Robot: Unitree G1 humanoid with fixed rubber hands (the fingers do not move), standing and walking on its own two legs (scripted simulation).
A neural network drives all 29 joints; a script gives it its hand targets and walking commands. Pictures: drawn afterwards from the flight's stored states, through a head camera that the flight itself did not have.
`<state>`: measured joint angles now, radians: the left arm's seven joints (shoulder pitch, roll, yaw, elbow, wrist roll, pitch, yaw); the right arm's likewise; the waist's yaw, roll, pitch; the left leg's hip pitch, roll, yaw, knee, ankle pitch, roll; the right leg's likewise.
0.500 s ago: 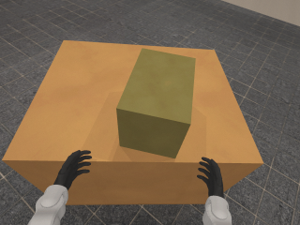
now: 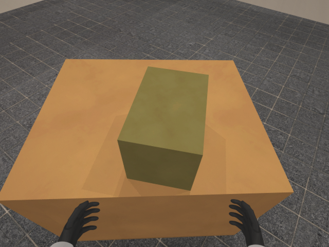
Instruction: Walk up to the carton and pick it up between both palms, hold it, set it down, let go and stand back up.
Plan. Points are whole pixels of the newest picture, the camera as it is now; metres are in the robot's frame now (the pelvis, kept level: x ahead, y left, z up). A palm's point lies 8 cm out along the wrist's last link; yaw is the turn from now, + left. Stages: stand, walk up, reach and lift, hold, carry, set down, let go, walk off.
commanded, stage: let go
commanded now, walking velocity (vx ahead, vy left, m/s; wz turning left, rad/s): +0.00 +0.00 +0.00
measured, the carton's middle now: (168, 126) +0.47 +0.00 -0.04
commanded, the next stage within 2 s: stand in 0.50 s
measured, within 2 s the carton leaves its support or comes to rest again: neither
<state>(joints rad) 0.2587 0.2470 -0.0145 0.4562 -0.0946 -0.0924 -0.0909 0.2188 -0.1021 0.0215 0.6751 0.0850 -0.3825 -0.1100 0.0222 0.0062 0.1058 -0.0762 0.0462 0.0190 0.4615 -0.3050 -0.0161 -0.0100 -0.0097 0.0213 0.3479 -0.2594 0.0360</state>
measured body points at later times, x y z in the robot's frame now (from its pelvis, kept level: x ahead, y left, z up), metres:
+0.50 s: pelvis -0.02 -0.03 +0.00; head -0.02 -0.03 +0.45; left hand +0.14 +0.21 -0.08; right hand +0.15 -0.23 -0.08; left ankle -0.03 +0.12 -0.74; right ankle -0.04 -0.15 -0.74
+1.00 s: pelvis -0.06 -0.02 -0.01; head -0.07 -0.02 +0.44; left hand -0.01 +0.23 -0.13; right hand +0.00 -0.27 -0.15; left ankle -0.03 +0.12 -0.74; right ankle -0.04 -0.15 -0.74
